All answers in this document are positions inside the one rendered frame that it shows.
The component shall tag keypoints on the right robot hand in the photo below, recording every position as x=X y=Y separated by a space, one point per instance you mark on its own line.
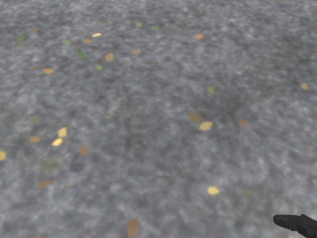
x=303 y=224

